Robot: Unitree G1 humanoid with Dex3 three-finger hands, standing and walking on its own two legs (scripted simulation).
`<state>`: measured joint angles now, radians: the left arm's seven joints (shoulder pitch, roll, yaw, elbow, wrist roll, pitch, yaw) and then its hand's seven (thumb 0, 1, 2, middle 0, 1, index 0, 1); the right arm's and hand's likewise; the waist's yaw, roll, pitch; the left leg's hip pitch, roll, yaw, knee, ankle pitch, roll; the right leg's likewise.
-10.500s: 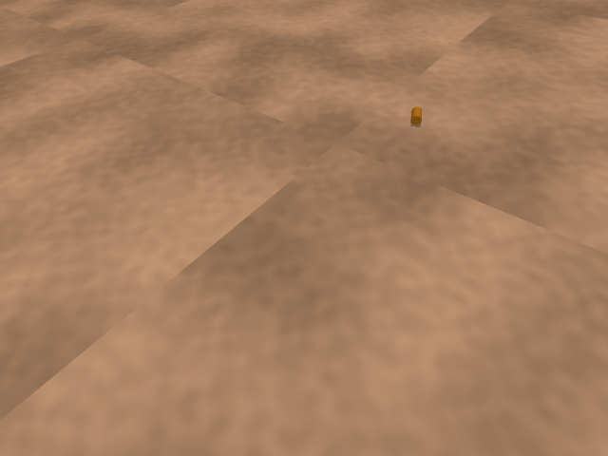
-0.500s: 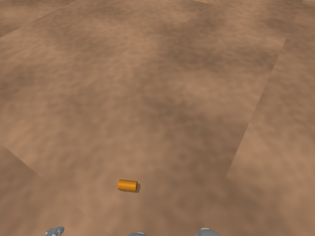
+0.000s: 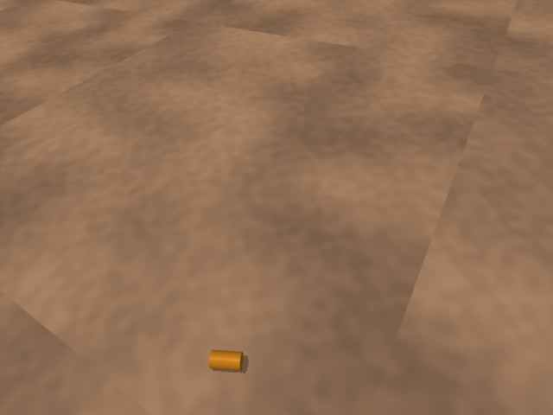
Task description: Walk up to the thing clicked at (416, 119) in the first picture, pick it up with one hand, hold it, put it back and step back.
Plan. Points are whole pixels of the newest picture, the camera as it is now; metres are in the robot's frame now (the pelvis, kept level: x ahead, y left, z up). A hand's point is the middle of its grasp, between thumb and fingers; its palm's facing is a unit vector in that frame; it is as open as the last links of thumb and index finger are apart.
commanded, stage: stand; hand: left
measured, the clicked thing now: (226, 360) +0.45 +0.28 -0.75
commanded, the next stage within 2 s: walk up in 2.00 s
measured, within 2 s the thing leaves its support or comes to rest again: neither
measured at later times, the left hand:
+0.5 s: hand out of the picture +0.09 +0.26 -0.15, palm faces -0.03 -0.94 -0.34, open 7.3 cm
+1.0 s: hand out of the picture +0.10 +0.26 -0.15, palm faces -0.02 -0.94 -0.35, open 7.3 cm
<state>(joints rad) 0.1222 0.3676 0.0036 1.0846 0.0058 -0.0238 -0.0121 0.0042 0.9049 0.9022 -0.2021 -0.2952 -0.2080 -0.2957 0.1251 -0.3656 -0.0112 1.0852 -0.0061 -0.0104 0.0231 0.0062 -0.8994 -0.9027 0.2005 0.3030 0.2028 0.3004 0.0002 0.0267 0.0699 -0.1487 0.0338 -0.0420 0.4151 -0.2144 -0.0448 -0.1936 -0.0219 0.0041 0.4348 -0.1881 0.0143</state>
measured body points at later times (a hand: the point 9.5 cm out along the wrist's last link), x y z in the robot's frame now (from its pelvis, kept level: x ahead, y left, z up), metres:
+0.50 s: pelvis +0.01 +0.01 +0.00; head +0.02 +0.01 +0.45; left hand +0.09 +0.31 -0.13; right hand +0.08 -0.30 -0.13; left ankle +0.01 +0.15 -0.74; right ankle +0.03 -0.13 -0.74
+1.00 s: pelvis +0.03 +0.01 +0.01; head +0.04 +0.00 +0.45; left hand +0.11 +0.31 -0.12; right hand +0.11 -0.30 -0.13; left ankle +0.01 +0.15 -0.74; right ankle +0.03 -0.13 -0.74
